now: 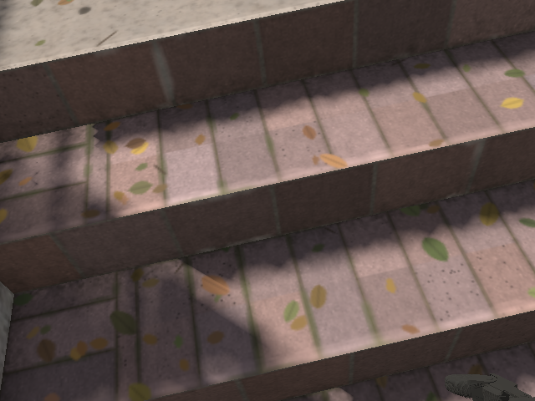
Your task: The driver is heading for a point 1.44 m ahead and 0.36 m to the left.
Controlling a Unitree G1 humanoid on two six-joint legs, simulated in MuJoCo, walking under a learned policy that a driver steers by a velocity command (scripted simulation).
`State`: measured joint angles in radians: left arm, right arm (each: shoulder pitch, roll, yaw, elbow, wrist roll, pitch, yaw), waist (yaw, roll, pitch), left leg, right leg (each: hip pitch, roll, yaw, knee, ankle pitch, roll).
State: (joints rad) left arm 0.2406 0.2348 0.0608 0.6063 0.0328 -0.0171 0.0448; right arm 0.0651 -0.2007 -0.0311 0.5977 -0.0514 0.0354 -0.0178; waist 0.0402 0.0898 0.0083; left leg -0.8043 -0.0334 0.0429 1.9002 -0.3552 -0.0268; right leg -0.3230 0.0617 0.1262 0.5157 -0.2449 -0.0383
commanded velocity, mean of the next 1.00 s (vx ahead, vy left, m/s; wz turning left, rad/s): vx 0.36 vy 0.00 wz -0.12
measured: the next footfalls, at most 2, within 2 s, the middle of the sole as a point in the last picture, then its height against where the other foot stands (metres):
left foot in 0.44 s outside the picture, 0.17 m higher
right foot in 1.08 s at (309, 293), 0.17 m higher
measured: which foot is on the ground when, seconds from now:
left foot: up 0.00-0.42, down 0.44-1.00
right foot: down 0.00-0.46, up 0.48-1.00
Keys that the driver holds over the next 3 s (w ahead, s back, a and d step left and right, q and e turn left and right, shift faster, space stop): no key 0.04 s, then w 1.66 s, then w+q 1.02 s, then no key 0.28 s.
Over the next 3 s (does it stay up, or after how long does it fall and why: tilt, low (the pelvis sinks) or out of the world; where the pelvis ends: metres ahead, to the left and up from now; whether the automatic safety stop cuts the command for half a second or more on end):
stays up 1.42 0.20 0.69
